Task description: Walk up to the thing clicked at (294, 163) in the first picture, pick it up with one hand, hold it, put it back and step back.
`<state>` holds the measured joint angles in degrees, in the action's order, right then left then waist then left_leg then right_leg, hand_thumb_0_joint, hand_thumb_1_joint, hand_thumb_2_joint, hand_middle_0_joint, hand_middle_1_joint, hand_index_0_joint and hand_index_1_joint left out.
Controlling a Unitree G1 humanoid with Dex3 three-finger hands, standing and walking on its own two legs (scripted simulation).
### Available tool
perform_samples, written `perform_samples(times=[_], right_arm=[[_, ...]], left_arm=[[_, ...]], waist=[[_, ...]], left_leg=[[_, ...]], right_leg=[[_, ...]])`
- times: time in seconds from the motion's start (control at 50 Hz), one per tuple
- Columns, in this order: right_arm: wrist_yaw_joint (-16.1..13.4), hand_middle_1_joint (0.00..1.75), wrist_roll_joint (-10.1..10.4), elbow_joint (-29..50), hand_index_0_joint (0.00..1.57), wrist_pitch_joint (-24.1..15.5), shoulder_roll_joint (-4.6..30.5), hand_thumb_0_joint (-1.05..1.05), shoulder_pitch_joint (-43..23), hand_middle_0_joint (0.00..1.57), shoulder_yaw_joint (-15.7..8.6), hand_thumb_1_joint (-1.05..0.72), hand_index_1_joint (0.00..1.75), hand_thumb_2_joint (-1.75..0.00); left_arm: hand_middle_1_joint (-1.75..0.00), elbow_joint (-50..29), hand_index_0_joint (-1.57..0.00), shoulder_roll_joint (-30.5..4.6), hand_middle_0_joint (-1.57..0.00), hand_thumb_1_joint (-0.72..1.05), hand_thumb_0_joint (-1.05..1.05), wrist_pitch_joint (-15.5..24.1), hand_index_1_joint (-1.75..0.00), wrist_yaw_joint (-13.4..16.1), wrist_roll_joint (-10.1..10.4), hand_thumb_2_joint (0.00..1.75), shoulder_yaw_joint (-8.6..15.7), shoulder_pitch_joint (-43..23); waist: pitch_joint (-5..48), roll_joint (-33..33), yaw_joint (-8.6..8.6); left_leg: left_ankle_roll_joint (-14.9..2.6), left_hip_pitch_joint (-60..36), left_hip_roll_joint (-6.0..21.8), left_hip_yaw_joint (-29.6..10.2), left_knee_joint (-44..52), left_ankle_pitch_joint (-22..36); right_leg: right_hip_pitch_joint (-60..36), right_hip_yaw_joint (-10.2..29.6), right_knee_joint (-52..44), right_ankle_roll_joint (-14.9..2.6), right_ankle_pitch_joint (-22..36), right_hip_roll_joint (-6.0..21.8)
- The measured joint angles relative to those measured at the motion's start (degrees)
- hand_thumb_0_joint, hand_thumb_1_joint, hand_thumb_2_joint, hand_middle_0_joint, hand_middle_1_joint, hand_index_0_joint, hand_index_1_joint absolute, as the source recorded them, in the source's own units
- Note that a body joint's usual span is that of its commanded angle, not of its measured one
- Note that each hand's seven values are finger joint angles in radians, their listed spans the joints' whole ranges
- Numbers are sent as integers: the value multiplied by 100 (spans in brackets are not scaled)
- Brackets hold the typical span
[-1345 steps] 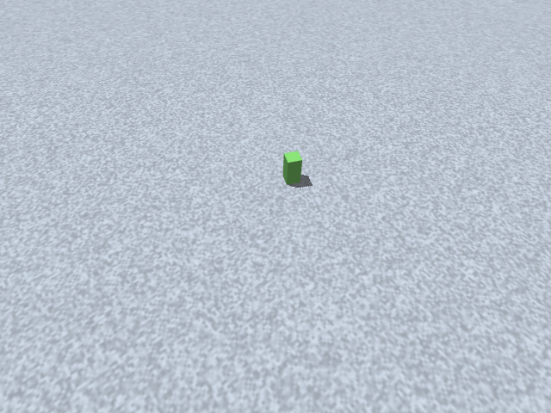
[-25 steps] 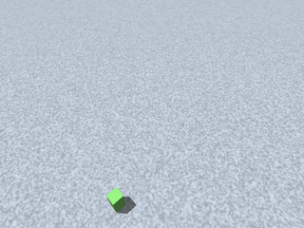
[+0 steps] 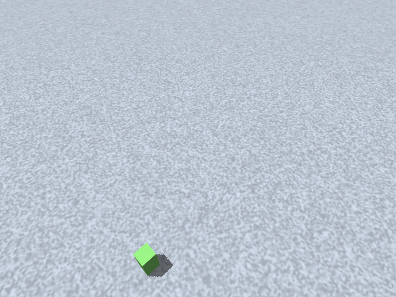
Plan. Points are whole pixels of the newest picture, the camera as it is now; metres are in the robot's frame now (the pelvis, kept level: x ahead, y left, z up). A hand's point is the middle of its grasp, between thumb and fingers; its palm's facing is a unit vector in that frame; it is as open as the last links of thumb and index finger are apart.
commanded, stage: stand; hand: left
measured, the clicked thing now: (147, 259) +0.41 +0.24 -0.71
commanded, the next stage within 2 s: step back in 0.84 s
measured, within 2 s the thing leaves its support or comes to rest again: neither
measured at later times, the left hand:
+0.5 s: hand out of the picture +0.08 +0.24 -0.16, palm faces -0.03 -0.94 -0.35, open 7.4 cm
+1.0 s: hand out of the picture +0.09 +0.26 -0.16, palm faces +0.00 -0.93 -0.37, open 7.4 cm
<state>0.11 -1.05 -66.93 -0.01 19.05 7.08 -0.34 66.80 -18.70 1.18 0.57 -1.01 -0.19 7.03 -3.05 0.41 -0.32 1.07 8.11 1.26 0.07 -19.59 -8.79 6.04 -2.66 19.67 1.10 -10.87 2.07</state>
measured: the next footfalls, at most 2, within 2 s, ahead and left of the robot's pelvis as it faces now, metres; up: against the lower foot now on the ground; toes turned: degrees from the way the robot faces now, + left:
right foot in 1.56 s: -0.08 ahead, -0.09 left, +0.00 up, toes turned +0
left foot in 1.88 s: -0.15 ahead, +0.17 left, +0.00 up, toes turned -2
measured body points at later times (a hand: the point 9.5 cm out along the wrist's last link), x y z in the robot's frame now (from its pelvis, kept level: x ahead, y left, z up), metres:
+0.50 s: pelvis +0.01 -0.01 +0.00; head +0.01 -0.01 +0.45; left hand +0.08 +0.29 -0.13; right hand +0.07 -0.30 -0.14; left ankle +0.02 +0.13 -0.75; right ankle +0.00 -0.13 -0.75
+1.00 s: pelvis -0.01 +0.00 -0.01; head +0.04 +0.00 +0.44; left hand +0.09 +0.31 -0.14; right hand +0.08 -0.31 -0.14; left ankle +0.01 +0.13 -0.73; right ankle +0.00 -0.13 -0.75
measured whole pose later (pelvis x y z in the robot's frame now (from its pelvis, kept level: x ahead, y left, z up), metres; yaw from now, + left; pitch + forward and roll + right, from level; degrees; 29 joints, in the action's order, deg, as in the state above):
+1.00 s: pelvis -0.01 +0.00 -0.01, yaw +0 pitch -2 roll -1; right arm 0.7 0.1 -59.9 1.9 21.9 4.2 -2.0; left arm 59.6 -20.1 -0.6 0.3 -0.2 3.5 4.4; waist -8.4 1.0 -0.7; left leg -1.2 17.7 0.7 -1.8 -37.1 -17.2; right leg 11.9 -2.9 27.8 0.1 -14.0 1.8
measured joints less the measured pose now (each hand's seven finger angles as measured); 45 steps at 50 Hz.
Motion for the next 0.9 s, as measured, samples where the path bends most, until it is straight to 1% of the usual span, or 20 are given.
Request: perform_samples(times=[0.24, 0.84, 0.9], right_arm=[[-8, 30, 6, 8, 20, -39, 28, 0, -72, 21, 28, -91, 30, -90], [3, 30, 19, 53, 20, -44, 47, 0, -85, 21, 48, -91, 30, -90], [42, 30, 72, 247, 21, 35, 101, 0, -169, 21, -4, -91, 30, -90]], left_arm=[[-30, -42, -20, -8, -20, 91, 0, -8, -30, -20, 23, 90, 18, -104], [-30, -67, -20, -42, -20, 91, 0, -15, -30, -47, 44, 90, 47, -33], [-30, -261, -20, -58, -21, 91, 0, -54, -30, -59, 116, 90, 200, -94]], waist=[[46, 15, 0], [33, -8, 5], [-117, 31, -28]], left_leg=[[19, -89, 14, 27, 112, 11], [73, -142, 68, 18, 176, -22], [45, 160, 91, -28, -244, -166]], right_leg=[[-59, 24, -73, -11, 1, -14], [-98, 14, -112, -64, -47, -69], [128, -19, 177, -85, -138, -88]])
